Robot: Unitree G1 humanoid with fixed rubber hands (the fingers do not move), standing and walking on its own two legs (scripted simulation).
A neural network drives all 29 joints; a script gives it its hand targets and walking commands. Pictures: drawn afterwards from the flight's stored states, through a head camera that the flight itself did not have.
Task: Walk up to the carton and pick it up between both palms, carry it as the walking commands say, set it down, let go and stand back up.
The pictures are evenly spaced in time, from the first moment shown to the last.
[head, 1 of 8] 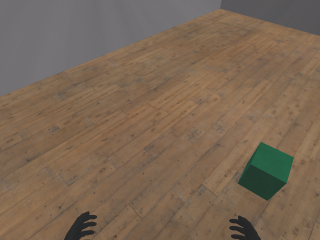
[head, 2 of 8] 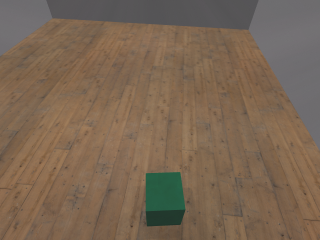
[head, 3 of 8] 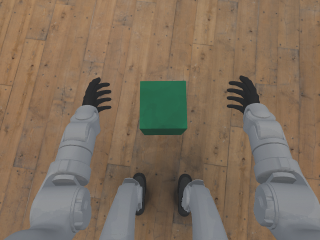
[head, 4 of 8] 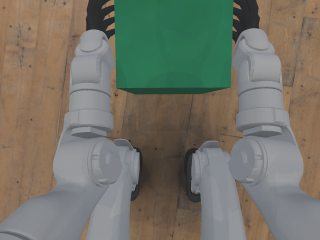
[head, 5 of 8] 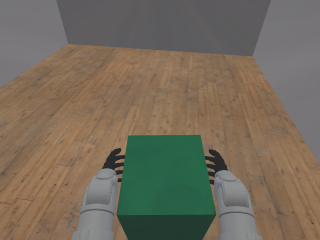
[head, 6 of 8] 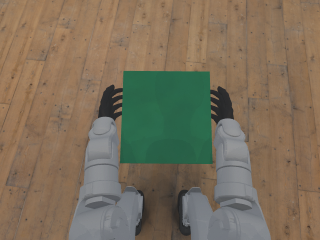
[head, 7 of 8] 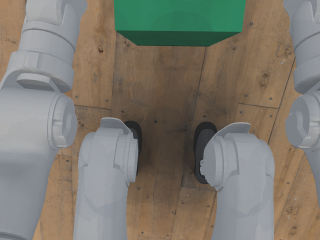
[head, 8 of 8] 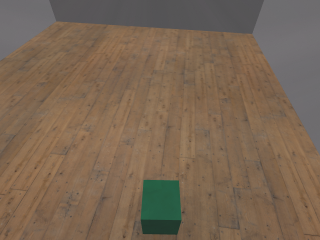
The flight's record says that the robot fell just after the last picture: no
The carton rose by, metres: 0.66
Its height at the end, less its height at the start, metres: +0.00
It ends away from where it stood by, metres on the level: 0.02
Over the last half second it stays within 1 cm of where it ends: yes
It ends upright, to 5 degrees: yes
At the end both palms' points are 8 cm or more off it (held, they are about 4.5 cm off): yes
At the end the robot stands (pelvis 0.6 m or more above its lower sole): yes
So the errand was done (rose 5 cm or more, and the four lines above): yes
